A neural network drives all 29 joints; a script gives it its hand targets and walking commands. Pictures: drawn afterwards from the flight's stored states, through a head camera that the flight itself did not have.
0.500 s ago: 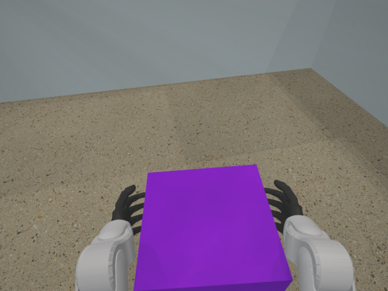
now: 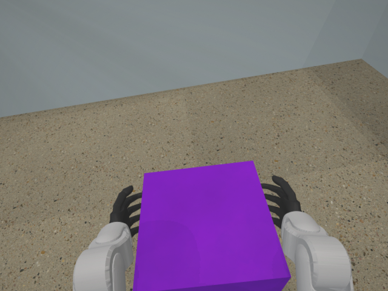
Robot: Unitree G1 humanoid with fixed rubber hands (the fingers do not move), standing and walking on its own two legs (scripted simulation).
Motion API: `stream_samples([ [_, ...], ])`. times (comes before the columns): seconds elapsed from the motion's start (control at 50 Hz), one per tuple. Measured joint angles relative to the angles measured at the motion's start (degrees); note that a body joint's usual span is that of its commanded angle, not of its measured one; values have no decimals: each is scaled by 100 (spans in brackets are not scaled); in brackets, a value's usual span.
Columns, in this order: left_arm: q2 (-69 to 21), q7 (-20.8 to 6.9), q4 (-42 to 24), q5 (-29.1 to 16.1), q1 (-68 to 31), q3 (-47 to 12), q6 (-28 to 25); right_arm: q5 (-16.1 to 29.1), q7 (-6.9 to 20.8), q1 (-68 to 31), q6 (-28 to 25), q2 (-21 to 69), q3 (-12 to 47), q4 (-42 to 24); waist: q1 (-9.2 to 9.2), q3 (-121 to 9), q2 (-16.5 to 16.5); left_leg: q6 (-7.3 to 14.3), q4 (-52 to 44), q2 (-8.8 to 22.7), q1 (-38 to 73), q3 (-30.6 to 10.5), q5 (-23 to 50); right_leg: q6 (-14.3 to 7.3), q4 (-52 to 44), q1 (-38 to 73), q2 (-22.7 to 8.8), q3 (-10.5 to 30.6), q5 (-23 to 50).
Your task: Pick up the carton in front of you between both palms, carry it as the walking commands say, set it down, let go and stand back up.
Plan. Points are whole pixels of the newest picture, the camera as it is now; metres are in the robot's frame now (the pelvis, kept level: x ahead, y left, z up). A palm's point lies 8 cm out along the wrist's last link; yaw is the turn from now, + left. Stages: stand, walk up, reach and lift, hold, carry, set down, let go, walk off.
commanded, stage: carry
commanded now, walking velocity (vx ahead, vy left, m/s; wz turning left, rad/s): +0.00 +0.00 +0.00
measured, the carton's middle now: (207, 244) +0.23 +0.00 -0.01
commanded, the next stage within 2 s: none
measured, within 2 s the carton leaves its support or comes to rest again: neither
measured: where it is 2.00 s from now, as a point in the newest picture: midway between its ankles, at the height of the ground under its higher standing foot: outside the picture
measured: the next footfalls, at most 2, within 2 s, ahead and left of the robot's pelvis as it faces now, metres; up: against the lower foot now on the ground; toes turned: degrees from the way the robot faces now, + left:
left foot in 0.22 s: +0.26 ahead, +0.12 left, +0.00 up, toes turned -19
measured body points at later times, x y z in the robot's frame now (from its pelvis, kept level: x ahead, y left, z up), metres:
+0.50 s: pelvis +0.19 +0.02 -0.02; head +0.19 +0.03 +0.43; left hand +0.46 +0.16 +0.07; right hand +0.44 -0.14 +0.08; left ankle +0.22 +0.11 -0.75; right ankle +0.08 -0.09 -0.75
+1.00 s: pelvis +0.19 +0.01 -0.02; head +0.16 +0.01 +0.43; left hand +0.45 +0.14 +0.07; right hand +0.43 -0.16 +0.07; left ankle +0.22 +0.11 -0.75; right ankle +0.08 -0.09 -0.75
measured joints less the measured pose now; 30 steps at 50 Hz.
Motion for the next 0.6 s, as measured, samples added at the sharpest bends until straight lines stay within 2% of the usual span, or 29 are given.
stream_samples([
  [0.14,-4,-26,-429,-9,114,-86,-20,7,0,161,-43,6,79,-454,-123,1,20,-90,-1901,-118,-97,285,1010,221,-166,834,40,75,-538],
  [0.2,-1,-25,-609,26,42,-109,134,34,0,90,88,1,54,-613,-140,-68,8,-64,-2744,-185,383,554,1784,362,296,1037,52,133,-1073],
  [0.22,5,-25,-632,39,-14,-99,197,38,-1,40,135,0,42,-620,-137,-115,-9,45,-2921,-188,585,621,1901,417,549,1057,49,165,-1310],
  [0.26,13,-20,-533,59,-207,-1,343,34,-1,-98,156,-2,23,-434,-127,-192,-267,333,-2780,-311,696,734,1206,535,1088,928,-131,296,-1590],
  [0.3,10,-13,-408,109,-352,74,472,63,0,-241,187,0,-32,-202,-99,-197,-392,432,-2720,-341,758,802,892,601,1440,726,-146,536,-1824],
  [0.32,9,-13,-355,134,-389,86,516,77,0,-276,206,3,-60,-123,-92,-194,-406,399,-2763,-330,808,814,893,602,1381,668,-117,610,-1831],
  [0.38,3,-14,-236,167,-434,80,548,95,0,-298,224,3,-114,-19,-78,-178,-429,364,-2832,-329,949,842,812,557,773,696,-116,658,-1241],
  [0.6,4,-14,-71,167,-363,24,384,110,3,-247,136,1,-158,79,-164,-385,-295,250,-2398,-195,927,830,332,534,790,849,-35,667,-1524],
])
